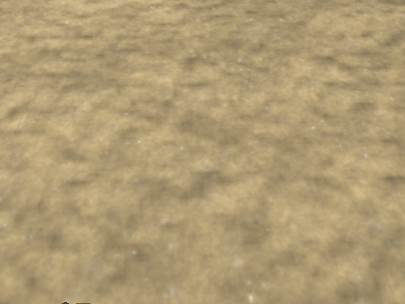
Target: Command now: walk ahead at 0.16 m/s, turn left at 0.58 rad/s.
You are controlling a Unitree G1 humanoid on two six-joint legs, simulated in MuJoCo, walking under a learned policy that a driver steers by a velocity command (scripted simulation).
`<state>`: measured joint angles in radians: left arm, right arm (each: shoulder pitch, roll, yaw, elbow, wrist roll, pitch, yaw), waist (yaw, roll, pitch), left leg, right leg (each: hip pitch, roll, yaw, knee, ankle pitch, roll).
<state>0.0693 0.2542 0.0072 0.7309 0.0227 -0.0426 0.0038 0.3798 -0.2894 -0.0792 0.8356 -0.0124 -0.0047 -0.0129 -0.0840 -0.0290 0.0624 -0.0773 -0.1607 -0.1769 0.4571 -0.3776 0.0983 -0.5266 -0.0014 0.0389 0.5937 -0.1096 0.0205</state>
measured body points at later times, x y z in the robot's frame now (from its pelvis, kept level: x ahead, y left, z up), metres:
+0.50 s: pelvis +0.04 +0.00 +0.00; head +0.05 +0.02 +0.45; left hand +0.07 +0.28 -0.13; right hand +0.24 -0.22 -0.10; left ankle +0.02 +0.09 -0.73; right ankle +0.13 -0.11 -0.72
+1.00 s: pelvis +0.03 -0.01 +0.01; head +0.03 -0.01 +0.46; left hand +0.03 +0.25 -0.13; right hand +0.17 -0.23 -0.13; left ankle +0.02 +0.09 -0.73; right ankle +0.05 -0.12 -0.73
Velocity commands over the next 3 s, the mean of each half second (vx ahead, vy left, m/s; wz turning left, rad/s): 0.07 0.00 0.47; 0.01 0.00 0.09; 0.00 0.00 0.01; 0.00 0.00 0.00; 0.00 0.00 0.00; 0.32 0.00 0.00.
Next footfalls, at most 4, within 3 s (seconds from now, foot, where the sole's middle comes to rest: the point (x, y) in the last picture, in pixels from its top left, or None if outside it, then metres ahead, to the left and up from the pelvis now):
0.02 right None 0.18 -0.11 -0.77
0.46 left None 0.06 0.10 -0.77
0.76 right None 0.09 -0.12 -0.77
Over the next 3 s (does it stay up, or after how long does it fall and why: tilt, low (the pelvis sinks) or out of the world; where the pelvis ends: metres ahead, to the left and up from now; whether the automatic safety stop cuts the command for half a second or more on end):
stays up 0.18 0.06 0.01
